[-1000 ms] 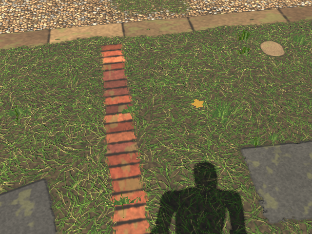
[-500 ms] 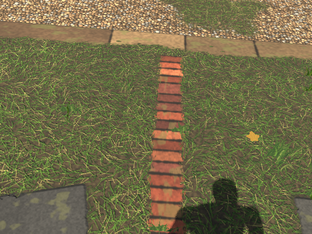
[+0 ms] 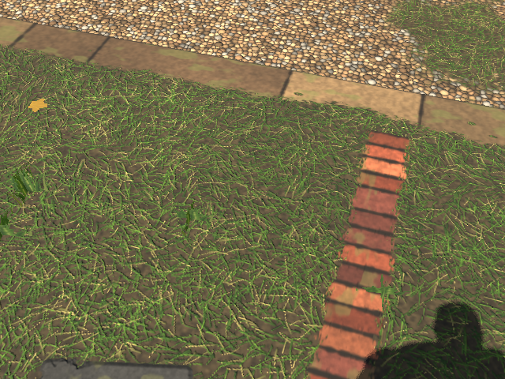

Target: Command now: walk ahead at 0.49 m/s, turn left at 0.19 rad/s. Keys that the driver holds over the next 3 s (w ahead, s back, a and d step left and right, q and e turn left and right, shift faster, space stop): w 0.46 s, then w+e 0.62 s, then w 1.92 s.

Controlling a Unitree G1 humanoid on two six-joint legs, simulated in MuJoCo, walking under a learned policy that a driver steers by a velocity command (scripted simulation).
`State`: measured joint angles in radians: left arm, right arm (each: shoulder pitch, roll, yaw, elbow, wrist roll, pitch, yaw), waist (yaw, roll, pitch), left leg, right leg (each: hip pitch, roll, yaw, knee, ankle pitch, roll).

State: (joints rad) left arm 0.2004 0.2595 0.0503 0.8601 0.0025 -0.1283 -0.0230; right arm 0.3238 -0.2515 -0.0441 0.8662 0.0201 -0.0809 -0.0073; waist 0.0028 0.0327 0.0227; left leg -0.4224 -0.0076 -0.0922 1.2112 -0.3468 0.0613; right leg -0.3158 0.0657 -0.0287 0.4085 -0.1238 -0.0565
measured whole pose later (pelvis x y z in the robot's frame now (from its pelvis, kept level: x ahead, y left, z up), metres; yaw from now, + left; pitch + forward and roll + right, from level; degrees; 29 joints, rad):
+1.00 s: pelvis +0.54 +0.01 -0.02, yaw -14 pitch +3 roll +0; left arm 0.10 0.27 0.06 0.71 -0.02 -0.06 -0.05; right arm 0.32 -0.27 -0.04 0.88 0.01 -0.08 -0.01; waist -0.02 0.00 0.04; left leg -0.19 0.03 0.06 1.08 -0.50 -0.01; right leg -0.50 0.06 -0.05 0.63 -0.18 -0.12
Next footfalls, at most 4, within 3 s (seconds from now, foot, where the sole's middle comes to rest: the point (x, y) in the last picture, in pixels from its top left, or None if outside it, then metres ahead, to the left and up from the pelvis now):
0.36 left None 0.36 0.16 -0.77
0.94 right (298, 314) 0.65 -0.09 -0.77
1.44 left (261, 215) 1.00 0.01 -0.77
1.96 right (356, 176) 1.16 -0.32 -0.77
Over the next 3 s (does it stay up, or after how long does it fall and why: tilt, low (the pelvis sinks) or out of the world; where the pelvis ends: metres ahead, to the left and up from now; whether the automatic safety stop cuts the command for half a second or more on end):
stays up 1.57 -0.36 0.00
